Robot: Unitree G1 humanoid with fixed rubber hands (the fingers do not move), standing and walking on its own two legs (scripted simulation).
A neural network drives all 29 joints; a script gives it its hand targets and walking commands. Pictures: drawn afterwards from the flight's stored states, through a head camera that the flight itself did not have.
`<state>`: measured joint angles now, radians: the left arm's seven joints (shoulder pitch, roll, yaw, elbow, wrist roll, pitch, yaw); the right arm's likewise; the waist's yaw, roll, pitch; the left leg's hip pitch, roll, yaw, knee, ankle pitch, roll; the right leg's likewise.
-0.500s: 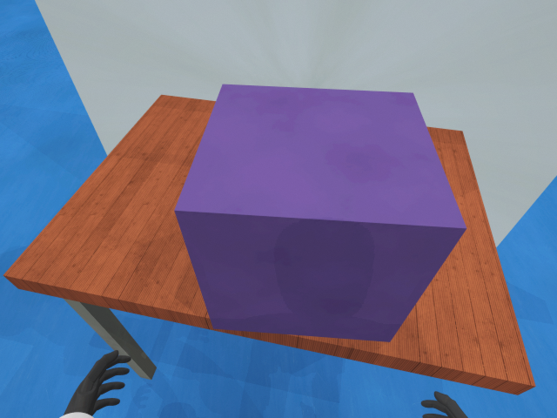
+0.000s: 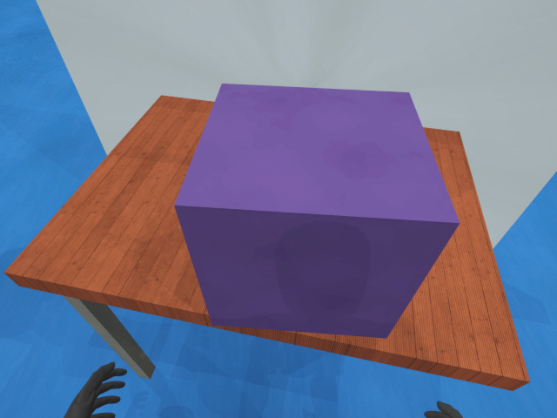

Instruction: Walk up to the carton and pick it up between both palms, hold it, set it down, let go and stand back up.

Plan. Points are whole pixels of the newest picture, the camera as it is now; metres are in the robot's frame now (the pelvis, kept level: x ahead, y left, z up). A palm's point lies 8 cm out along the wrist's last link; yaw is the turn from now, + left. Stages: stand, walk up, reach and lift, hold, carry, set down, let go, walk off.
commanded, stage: stand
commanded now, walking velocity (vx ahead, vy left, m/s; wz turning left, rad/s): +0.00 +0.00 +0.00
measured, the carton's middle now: (306, 213) +0.39 -0.03 +0.08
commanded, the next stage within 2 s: walk up in 0.66 s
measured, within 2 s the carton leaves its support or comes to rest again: neither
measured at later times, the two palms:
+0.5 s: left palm out of the picture +0.12 +0.28 -0.07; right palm out of the picture +0.08 -0.28 -0.11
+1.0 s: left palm out of the picture +0.09 +0.31 -0.07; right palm out of the picture +0.07 -0.27 -0.11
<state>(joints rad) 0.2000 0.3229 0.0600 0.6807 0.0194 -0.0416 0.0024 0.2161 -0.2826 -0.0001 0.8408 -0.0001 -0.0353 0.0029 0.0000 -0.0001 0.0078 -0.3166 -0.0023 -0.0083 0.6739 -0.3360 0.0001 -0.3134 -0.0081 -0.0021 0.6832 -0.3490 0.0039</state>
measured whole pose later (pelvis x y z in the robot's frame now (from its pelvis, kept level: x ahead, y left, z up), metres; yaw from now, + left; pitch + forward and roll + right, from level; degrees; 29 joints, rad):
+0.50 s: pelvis -0.01 -0.01 +0.00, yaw +0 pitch -2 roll +1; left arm 0.20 0.32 0.06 0.74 0.02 -0.04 0.00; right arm 0.20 -0.29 0.00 0.92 0.00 -0.04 0.00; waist 0.00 0.00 0.01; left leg -0.30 0.00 -0.01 0.63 -0.30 0.00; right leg -0.31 -0.01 0.00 0.67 -0.33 -0.01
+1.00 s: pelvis -0.02 +0.01 +0.01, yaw +0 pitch -3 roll +1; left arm 0.20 0.35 0.05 0.79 0.02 -0.06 0.05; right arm 0.20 -0.33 -0.01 0.88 0.00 0.01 0.03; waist 0.00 0.02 0.07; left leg -0.33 0.00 -0.01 0.79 -0.42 0.00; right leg -0.27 -0.03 0.01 0.59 -0.28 -0.01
